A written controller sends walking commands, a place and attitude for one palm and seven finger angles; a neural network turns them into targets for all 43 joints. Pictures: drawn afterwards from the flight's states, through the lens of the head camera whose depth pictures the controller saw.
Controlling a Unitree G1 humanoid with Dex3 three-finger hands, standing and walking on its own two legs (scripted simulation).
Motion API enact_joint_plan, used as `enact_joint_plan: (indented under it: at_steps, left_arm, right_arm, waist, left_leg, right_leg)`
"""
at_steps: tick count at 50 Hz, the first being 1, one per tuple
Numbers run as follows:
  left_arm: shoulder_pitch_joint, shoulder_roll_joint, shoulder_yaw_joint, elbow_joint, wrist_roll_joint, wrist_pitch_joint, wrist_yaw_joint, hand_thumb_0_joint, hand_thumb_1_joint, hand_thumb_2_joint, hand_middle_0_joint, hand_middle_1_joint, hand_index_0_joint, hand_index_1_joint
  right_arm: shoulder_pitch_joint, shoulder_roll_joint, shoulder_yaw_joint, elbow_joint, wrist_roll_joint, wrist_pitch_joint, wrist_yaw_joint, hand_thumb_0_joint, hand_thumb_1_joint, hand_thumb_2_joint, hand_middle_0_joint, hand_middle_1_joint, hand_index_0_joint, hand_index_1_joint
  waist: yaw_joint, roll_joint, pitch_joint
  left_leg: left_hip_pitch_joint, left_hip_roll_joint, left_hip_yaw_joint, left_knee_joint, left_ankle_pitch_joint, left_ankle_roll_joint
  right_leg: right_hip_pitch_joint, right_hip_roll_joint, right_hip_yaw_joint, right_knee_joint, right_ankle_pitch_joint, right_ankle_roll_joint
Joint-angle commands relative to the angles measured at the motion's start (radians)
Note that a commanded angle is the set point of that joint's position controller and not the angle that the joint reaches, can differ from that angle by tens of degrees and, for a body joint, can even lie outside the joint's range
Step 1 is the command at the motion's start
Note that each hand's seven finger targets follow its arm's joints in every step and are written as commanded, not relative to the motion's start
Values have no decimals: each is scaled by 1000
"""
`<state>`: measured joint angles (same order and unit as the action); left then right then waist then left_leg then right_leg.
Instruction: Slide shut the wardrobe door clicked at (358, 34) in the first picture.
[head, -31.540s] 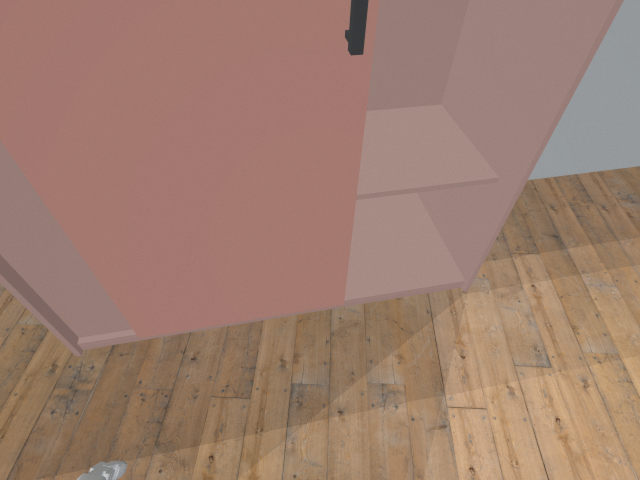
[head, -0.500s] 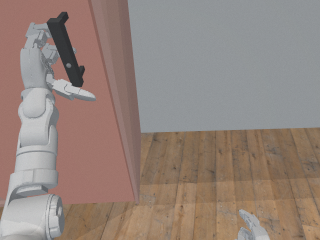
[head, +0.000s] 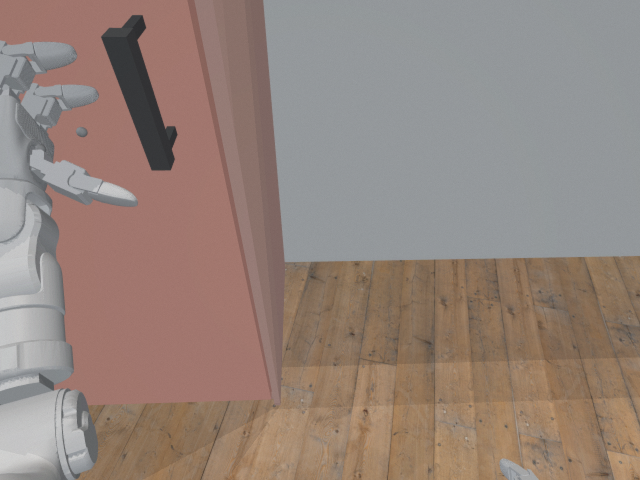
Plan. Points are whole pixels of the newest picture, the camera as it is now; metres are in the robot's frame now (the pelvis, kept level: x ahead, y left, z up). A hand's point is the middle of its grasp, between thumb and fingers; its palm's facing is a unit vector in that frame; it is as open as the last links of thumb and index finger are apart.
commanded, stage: slip the hand off the handle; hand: left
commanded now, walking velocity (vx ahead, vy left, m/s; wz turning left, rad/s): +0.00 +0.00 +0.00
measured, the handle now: (149, 96) +0.44 +0.22 +0.27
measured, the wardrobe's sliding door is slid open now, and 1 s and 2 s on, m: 0.00 0.00 0.00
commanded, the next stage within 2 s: draw the hand back to the body in 0.56 s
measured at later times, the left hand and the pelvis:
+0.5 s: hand (34, 194) +0.29 +0.27 +0.26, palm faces +0.31 -0.95 -0.09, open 14.7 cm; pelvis -0.01 -0.01 +0.00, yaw +2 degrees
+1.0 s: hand (19, 252) +0.24 +0.27 +0.23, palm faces +0.11 -0.99 -0.06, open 14.7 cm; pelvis +0.00 -0.01 +0.00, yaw +2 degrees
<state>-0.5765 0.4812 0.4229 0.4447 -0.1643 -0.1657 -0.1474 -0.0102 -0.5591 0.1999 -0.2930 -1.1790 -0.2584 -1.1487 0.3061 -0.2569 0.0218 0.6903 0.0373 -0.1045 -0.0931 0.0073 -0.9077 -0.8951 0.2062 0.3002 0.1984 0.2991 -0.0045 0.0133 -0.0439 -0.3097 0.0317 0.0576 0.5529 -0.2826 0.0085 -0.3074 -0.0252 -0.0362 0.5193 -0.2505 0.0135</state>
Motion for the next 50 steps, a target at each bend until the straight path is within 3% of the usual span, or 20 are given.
enact_joint_plan:
  at_steps: [1,3,5,8,9,11,16,18,24,28,30,34,35,36,37,42,44,45,48,50]
  left_arm:
    - [-314,243,69,-368,-29,-58,14,0,-550,200,-250,-1150,-250,-1150]
    - [-220,265,116,-403,-36,-43,26,0,-550,200,-250,-1150,-250,-1150]
    - [-195,233,102,-440,-46,-19,28,0,-550,200,-250,-1150,-250,-1150]
    - [-167,264,137,-490,-49,11,34,0,-550,200,-250,-1150,-250,-1150]
    - [-141,225,109,-486,-53,24,30,0,-550,200,-250,-1150,-250,-1150]
    - [-160,204,78,-517,-52,31,24,0,-550,200,-250,-1150,-250,-1150]
    - [-127,152,28,-566,-57,36,11,0,-550,200,-250,-1150,-250,-1150]
    - [-107,168,50,-585,-67,41,7,0,-550,200,-250,-1150,-250,-1150]
    - [-35,138,44,-641,-88,65,-1,0,-550,200,-250,-1150,-250,-1150]
    - [37,173,94,-699,-95,73,7,0,-550,200,-250,-1150,-250,-1150]
    - [2,167,85,-658,-98,83,4,0,-550,200,-250,-1150,-250,-1150]
    - [-16,155,62,-660,-98,81,-7,0,-550,200,-250,-1150,-250,-1150]
    - [63,168,28,-529,-115,210,-59,0,-550,200,-250,-1150,-250,-1150]
    - [-2,166,18,-653,-130,262,-88,0,-550,200,-250,-1150,-250,-1150]
    - [-4,196,43,-669,-137,312,-105,0,-550,200,-250,-1150,-250,-1150]
    - [103,302,150,-715,-194,508,-215,0,-550,200,-250,-1150,-250,-1150]
    - [126,326,196,-725,-228,529,-244,0,-550,200,-250,-1150,-250,-1150]
    - [146,303,190,-708,-235,523,-246,0,-550,200,-250,-1150,-250,-1150]
    - [206,257,183,-717,-249,501,-232,0,-550,200,-250,-1150,-250,-1150]
    - [203,214,125,-703,-234,507,-228,0,-550,200,-250,-1150,-250,-1150]
  right_arm:
    - [-94,-132,-46,-173,1,-62,-4,0,-900,-900,200,300,200,300]
    - [-108,-134,-43,-181,-2,-62,-3,0,-900,-900,200,300,200,300]
    - [-127,-129,-41,-186,2,-62,-2,0,-900,-900,200,300,200,300]
    - [-148,-126,-37,-185,4,-62,-10,0,-900,-900,200,300,200,300]
    - [-158,-122,-34,-190,6,-64,-10,0,-900,-900,200,300,200,300]
    - [-167,-119,-31,-190,8,-69,-16,0,-900,-900,200,300,200,300]
    - [-189,-111,-20,-188,7,-83,-22,0,-900,-900,200,300,200,300]
    - [-194,-110,-19,-186,6,-86,-26,0,-900,-900,200,300,200,300]
    - [-231,-99,-5,-199,6,-95,-26,0,-900,-900,200,300,200,300]
    - [-238,-97,-2,-201,2,-97,-25,0,-900,-900,200,300,200,300]
    - [-242,-96,3,-190,3,-97,-32,0,-900,-900,200,300,200,300]
    - [-248,-96,3,-189,4,-108,-39,0,-900,-900,200,300,200,300]
    - [-259,-114,9,-185,26,-102,-50,0,-900,-900,200,300,200,300]
    - [-274,-108,13,-214,35,-106,-55,0,-900,-900,200,300,200,300]
    - [-286,-110,15,-223,36,-113,-61,0,-900,-900,200,300,200,300]
    - [-323,-122,28,-256,49,-118,-53,0,-900,-900,200,300,200,300]
    - [-326,-116,33,-262,49,-118,-39,0,-900,-900,200,300,200,300]
    - [-321,-114,34,-262,47,-118,-34,0,-900,-900,200,300,200,300]
    - [-314,-115,24,-264,47,-120,-17,0,-900,-900,200,300,200,300]
    - [-306,-119,23,-258,53,-116,-15,0,-900,-900,200,300,200,300]
  waist:
    - [42,81,-305]
    - [62,50,-297]
    - [55,43,-270]
    - [56,47,-234]
    - [50,51,-213]
    - [37,61,-203]
    - [33,59,-181]
    - [39,49,-179]
    - [54,49,-159]
    - [72,60,-166]
    - [53,26,-116]
    - [49,63,-115]
    - [58,92,-122]
    - [65,113,-155]
    - [71,90,-180]
    - [102,60,-226]
    - [102,22,-200]
    - [96,2,-175]
    - [95,7,-135]
    - [76,40,-78]
  left_leg:
    - [152,-9,-57,-71,298,6]
    - [133,-8,-51,-75,312,7]
    - [128,-8,-44,-83,290,7]
    - [116,-7,-39,-91,249,7]
    - [116,-10,-38,-94,223,9]
    - [128,-12,-43,-98,185,9]
    - [147,-18,-59,-99,152,9]
    - [147,-20,-59,-98,142,10]
    - [143,-27,-62,-102,131,9]
    - [147,-29,-55,-100,152,8]
    - [127,-29,-57,-106,123,8]
    - [137,-31,-59,-105,102,10]
    - [134,-28,-67,-130,70,11]
    - [159,-33,-73,-137,96,13]
    - [172,-34,-76,-130,129,18]
    - [209,-41,-79,-115,250,25]
    - [199,-45,-82,-111,254,24]
    - [195,-42,-81,-107,248,24]
    - [190,-40,-77,-102,215,18]
    - [183,-37,-74,-110,173,17]
  right_leg:
    - [98,33,4,-31,232,-39]
    - [130,33,0,-28,247,-39]
    - [123,31,1,-34,242,-34]
    - [121,31,2,-48,206,-34]
    - [103,30,2,-55,185,-31]
    - [82,32,3,-65,145,-29]
    - [68,32,-2,-72,113,-31]
    - [80,31,1,-79,105,-32]
    - [98,25,-2,-84,102,-30]
    - [128,25,-1,-84,121,-31]
    - [102,24,0,-99,93,-26]
    - [87,23,4,-104,65,-27]
    - [123,18,3,-111,64,-33]
    - [149,13,-1,-118,88,-33]
    - [166,13,-4,-110,119,-33]
    - [230,14,-16,-93,260,-32]
    - [225,19,-17,-102,265,-27]
    - [205,23,-16,-104,256,-24]
    - [168,25,-9,-114,206,-25]
    - [120,26,-11,-123,151,-22]
